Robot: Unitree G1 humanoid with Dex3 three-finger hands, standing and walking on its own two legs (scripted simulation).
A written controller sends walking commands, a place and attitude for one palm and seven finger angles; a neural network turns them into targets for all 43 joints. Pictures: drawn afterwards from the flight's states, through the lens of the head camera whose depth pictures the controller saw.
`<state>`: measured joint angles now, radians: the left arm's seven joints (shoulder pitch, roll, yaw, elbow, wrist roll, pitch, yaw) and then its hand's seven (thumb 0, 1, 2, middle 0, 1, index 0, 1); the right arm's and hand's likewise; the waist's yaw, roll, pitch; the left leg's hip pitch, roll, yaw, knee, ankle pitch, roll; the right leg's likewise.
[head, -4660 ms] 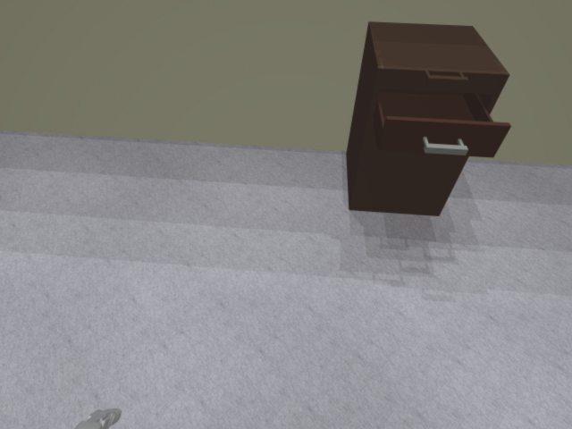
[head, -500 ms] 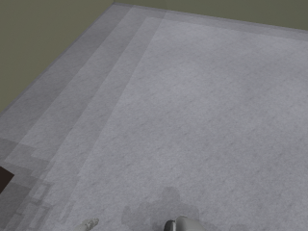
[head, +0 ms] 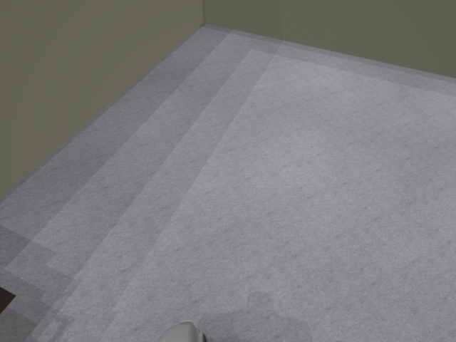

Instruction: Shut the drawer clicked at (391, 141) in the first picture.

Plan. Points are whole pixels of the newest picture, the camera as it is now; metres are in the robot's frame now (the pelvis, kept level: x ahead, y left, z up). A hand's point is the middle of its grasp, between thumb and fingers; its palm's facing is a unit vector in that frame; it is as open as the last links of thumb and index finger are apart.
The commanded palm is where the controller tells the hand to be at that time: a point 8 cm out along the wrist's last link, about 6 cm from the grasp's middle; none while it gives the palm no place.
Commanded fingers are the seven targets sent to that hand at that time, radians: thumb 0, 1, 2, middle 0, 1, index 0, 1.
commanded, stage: turn to face it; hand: left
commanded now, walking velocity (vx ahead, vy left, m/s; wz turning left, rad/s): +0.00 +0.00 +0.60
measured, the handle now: out of the picture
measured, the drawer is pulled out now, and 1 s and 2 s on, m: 0.19 0.19 0.19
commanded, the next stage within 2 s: take the last steps up to it in 1.92 s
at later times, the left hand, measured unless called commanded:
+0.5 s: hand (130, 332) +0.15 +0.20 -0.14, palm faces +0.25 -0.94 -0.25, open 7.4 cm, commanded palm none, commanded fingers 0.00 0.90 0.90 -0.20 -0.30 -0.20 -0.30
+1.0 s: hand out of the picture -0.02 +0.13 -0.15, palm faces +0.57 -0.78 -0.27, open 7.4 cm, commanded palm none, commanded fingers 0.00 0.90 0.90 -0.20 -0.30 -0.20 -0.30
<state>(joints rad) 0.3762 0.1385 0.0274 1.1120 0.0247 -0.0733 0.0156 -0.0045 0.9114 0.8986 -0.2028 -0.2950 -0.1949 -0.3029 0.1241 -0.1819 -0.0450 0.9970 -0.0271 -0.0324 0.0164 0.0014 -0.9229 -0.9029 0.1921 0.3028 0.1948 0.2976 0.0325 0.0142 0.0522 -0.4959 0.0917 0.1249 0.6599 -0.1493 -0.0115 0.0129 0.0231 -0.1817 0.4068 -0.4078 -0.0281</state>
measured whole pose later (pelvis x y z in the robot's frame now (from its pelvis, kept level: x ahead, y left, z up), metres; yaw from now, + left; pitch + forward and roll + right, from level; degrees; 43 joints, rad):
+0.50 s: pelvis +0.07 -0.02 +0.01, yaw +14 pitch +2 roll -1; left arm 0.12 0.20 0.08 0.89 0.02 0.03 0.02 0.00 0.91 0.90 -0.20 -0.29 -0.19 -0.30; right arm 0.24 -0.20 -0.08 0.95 -0.03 0.03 0.01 0.00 -0.91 -0.90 0.20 0.30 0.20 0.30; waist -0.05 0.03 0.03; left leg -0.39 -0.05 -0.06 0.48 -0.12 0.04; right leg -0.38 -0.03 -0.01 0.76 -0.42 0.08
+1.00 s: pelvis +0.07 -0.05 +0.01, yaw +34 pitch +1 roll +2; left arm 0.28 0.20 0.04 0.92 0.03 0.02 0.02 0.00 0.91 0.90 -0.21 -0.30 -0.20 -0.30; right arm 0.12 -0.26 -0.08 0.94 -0.02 0.08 0.03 0.00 -0.91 -0.90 0.19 0.30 0.20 0.30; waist 0.03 0.00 0.10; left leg -0.38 0.05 0.07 0.82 -0.42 -0.07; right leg -0.20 -0.15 -0.30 0.55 -0.34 -0.01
